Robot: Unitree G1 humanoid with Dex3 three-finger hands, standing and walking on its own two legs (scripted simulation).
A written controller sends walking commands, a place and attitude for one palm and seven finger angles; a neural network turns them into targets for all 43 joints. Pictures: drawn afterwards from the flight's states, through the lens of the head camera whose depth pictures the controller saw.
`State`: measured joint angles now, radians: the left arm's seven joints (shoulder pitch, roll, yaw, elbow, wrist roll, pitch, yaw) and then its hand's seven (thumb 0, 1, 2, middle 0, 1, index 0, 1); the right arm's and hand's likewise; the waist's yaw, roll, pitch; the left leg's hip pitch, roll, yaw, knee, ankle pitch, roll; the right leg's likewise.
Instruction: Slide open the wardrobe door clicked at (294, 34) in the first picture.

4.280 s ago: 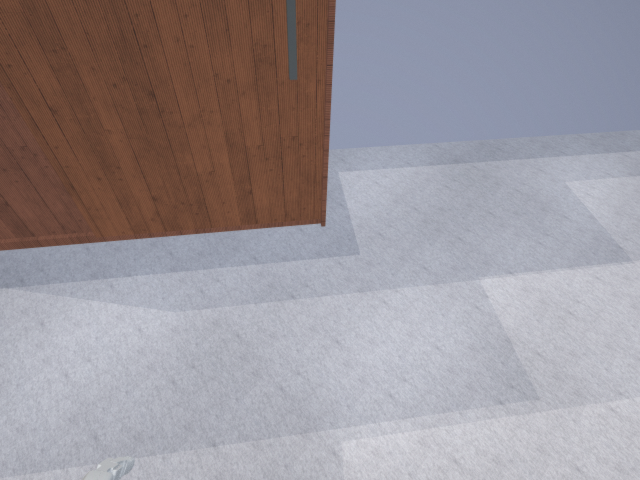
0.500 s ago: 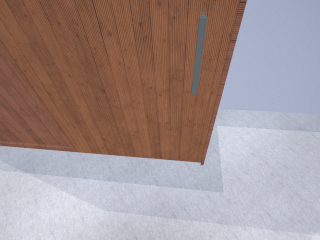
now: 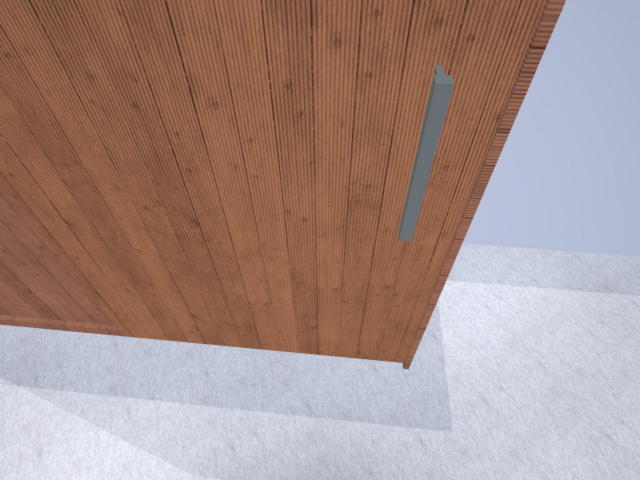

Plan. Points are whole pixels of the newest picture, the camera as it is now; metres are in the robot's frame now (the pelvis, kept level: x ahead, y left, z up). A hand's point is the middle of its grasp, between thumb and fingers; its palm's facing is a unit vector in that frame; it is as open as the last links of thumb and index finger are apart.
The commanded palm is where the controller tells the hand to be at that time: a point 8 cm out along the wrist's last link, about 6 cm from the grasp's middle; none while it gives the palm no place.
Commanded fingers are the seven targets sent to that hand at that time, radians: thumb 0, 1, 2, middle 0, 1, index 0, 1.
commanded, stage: take the last steps up to it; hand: right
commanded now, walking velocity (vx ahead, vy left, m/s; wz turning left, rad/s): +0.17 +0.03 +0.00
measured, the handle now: (419, 165) +0.56 -0.12 +0.09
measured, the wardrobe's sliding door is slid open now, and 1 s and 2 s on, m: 0.00 0.00 0.00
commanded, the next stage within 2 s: come to a stop and stand still in 0.04 s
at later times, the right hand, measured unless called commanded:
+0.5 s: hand (459, 478) +0.18 -0.18 -0.17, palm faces +0.00 +0.97 -0.23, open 7.4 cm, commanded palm none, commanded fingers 0.00 -0.90 -0.90 0.20 0.30 0.20 0.30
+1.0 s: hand out of the picture +0.09 -0.18 -0.17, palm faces +0.06 +0.97 -0.23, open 7.4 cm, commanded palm none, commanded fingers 0.00 -0.90 -0.90 0.20 0.30 0.20 0.30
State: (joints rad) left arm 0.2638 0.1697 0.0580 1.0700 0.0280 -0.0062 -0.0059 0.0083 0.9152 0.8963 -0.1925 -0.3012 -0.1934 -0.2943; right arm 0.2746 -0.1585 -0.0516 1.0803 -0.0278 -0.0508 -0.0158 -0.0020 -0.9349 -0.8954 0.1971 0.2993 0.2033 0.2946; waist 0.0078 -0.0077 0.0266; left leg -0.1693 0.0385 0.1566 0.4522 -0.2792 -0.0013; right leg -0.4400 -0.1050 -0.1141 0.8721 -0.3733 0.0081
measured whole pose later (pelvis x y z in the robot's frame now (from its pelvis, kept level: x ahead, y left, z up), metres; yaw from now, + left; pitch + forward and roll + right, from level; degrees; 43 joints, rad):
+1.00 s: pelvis +0.06 +0.01 +0.00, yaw +2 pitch +0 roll -1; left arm 0.23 0.22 0.05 1.01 0.02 0.04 -0.01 0.00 0.91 0.90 -0.19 -0.30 -0.19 -0.29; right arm 0.25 -0.19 -0.05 1.02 -0.03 0.03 -0.02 0.01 -0.90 -0.90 0.20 0.30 0.21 0.30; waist -0.04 0.01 0.02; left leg -0.34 0.08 0.08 0.43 -0.10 -0.01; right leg -0.18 -0.03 -0.06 0.55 -0.37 0.02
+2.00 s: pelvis +0.05 +0.02 +0.01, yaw +2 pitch -1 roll +0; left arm 0.26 0.16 0.00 1.15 0.02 0.00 0.03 0.00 0.92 0.90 -0.19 -0.30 -0.19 -0.29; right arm 0.27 -0.14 -0.01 1.16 0.00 -0.01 -0.02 0.01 -0.91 -0.90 0.20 0.30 0.20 0.29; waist -0.01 -0.01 0.04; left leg -0.16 -0.01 0.08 0.38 -0.20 0.04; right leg -0.08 -0.06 -0.04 0.36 -0.26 0.04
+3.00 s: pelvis +0.05 -0.01 +0.00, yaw +2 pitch -1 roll +0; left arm 0.27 0.17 -0.01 1.11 0.01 -0.02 0.02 0.00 0.91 0.90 -0.19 -0.30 -0.20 -0.29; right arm 0.25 -0.15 0.00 1.12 -0.01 -0.02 -0.03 0.01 -0.91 -0.90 0.20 0.30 0.20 0.29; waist -0.01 -0.01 0.05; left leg -0.23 0.04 0.05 0.48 -0.24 -0.01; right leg -0.13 -0.01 -0.07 0.45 -0.30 -0.01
